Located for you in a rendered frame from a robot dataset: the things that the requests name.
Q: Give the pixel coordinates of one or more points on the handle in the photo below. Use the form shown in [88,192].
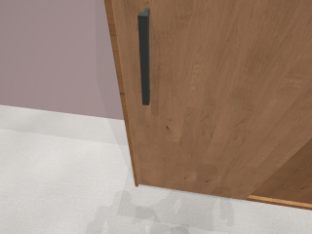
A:
[144,54]

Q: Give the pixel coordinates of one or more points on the wardrobe door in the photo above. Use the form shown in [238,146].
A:
[292,181]
[230,91]

